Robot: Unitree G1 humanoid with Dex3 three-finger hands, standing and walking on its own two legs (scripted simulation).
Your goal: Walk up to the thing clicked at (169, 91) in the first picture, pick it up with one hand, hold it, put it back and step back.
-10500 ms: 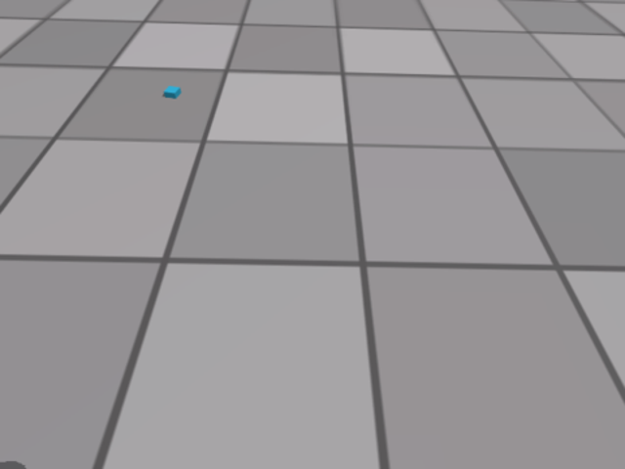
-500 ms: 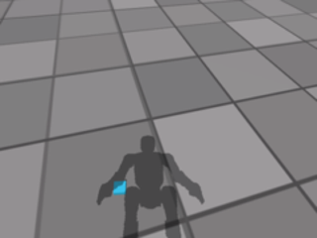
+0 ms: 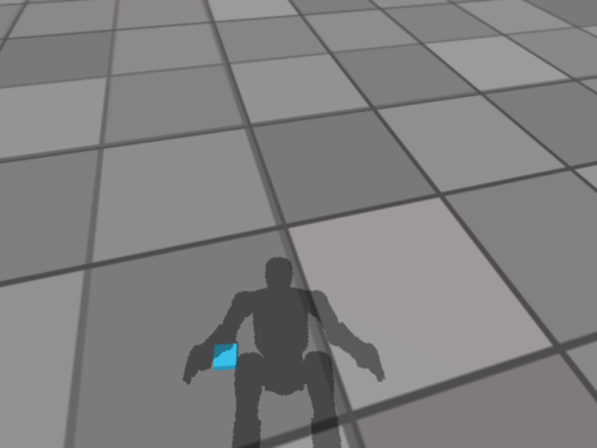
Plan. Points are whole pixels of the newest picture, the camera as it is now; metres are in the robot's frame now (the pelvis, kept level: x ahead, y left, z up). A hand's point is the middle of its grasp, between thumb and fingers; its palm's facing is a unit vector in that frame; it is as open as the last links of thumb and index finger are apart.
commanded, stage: walk up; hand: left
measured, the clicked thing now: (225, 356) +0.52 +0.22 -0.76
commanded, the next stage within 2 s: stand in 1.44 s
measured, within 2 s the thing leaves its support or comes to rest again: neither
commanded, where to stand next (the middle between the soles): +0.08 +0.03 m, yaw +0 degrees
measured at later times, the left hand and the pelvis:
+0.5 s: hand out of the picture +0.11 +0.27 -0.16, palm faces -0.03 -0.93 -0.36, open 7.4 cm; pelvis +0.03 +0.01 -0.01, yaw -2 degrees
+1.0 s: hand out of the picture +0.12 +0.26 -0.16, palm faces -0.05 -0.93 -0.38, open 7.4 cm; pelvis +0.03 +0.01 -0.01, yaw -2 degrees
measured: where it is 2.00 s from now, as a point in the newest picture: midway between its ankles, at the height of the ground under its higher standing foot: outside the picture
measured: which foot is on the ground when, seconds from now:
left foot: down 0.00-1.00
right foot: down 0.00-1.00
